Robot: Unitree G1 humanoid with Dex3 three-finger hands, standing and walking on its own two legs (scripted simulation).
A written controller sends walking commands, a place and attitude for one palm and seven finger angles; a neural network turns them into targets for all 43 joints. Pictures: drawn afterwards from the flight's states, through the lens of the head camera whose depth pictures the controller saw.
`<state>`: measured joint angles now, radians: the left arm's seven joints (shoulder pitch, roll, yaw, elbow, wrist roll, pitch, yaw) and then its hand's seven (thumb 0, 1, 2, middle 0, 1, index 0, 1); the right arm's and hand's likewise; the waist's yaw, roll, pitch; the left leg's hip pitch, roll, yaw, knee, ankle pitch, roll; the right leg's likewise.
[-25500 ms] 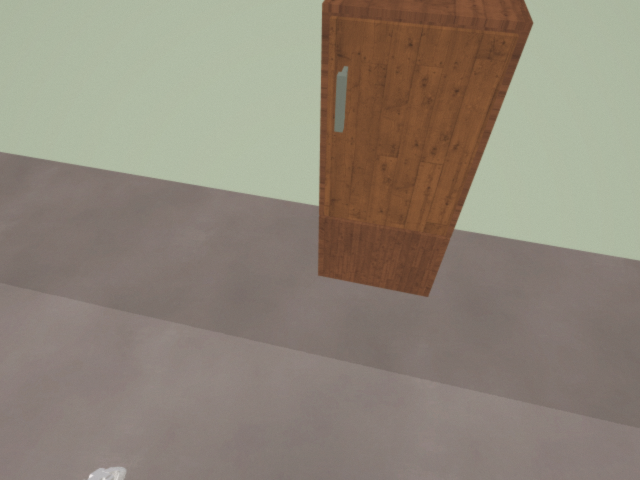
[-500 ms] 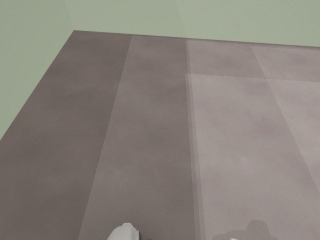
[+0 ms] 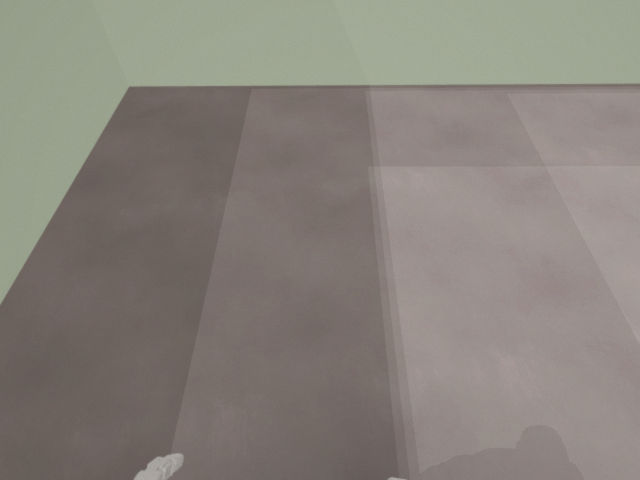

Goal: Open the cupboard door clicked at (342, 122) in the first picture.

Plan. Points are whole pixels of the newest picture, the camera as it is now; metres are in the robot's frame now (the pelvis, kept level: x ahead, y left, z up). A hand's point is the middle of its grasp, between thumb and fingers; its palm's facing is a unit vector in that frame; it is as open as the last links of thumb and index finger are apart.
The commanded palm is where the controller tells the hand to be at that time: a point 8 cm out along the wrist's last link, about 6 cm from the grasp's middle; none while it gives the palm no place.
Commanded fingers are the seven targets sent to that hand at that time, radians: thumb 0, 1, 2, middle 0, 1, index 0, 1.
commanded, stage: turn to face it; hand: left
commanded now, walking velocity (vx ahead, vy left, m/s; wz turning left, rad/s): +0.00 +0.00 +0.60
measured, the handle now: out of the picture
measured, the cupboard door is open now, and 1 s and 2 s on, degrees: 45 45 45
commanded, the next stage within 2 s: none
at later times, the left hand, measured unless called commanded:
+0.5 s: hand out of the picture +0.08 +0.25 -0.17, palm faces +0.32 -0.92 -0.24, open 7.3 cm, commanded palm none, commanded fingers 0.00 0.90 0.90 -0.20 -0.30 -0.20 -0.30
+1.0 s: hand out of the picture +0.05 +0.16 -0.15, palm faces +0.59 -0.77 -0.25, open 7.3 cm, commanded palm none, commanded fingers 0.00 0.90 0.90 -0.20 -0.30 -0.20 -0.30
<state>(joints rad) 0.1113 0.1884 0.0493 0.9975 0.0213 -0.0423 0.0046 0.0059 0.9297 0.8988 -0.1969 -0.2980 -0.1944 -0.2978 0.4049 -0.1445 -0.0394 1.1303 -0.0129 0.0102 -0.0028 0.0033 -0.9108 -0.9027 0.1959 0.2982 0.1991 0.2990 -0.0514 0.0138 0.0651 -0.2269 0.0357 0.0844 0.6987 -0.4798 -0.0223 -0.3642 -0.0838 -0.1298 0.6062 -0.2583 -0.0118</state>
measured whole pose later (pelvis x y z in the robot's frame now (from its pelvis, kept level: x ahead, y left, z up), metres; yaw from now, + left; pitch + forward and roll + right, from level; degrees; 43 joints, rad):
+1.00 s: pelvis +0.11 -0.03 +0.01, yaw +37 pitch +1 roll +3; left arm 0.22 0.18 0.03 0.90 0.02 -0.01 0.03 0.00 0.92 0.90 -0.20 -0.30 -0.20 -0.30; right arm 0.09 -0.24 -0.08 0.95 -0.01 0.09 0.04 0.01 -0.91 -0.90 0.19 0.30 0.20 0.30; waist 0.00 -0.02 0.12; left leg -0.43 0.03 0.06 0.90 -0.44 -0.07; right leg -0.19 -0.12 -0.24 0.52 -0.34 -0.02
